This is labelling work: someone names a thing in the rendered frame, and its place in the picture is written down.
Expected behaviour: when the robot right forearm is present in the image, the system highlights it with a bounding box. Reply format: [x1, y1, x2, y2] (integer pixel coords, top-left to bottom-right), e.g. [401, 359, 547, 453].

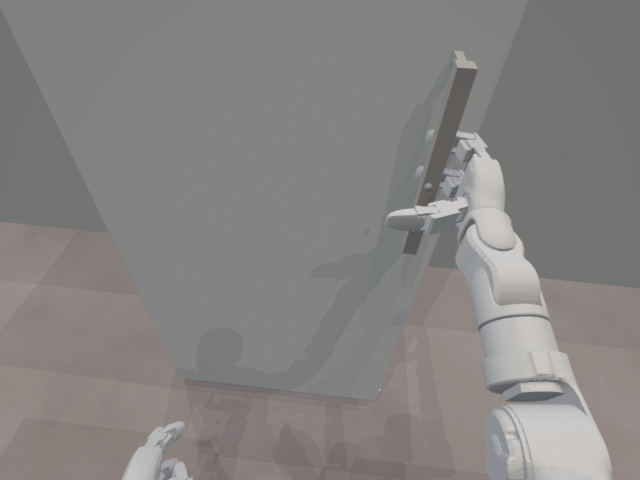
[455, 208, 612, 480]

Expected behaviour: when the handle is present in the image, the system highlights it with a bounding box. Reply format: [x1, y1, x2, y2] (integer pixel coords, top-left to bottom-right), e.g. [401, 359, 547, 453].
[402, 51, 478, 255]

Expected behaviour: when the robot left hand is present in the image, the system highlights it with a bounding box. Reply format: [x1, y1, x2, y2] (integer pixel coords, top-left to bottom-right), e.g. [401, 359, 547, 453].
[122, 421, 193, 480]

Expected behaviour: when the robot right hand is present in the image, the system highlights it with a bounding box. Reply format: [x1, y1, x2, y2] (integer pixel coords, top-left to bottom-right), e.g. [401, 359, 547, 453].
[385, 130, 505, 235]

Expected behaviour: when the fridge door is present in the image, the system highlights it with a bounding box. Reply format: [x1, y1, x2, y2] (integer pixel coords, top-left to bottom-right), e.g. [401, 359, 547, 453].
[0, 0, 524, 401]

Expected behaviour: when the right robot upper arm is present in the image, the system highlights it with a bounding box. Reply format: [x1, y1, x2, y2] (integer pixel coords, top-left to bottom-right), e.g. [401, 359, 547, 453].
[485, 404, 611, 480]

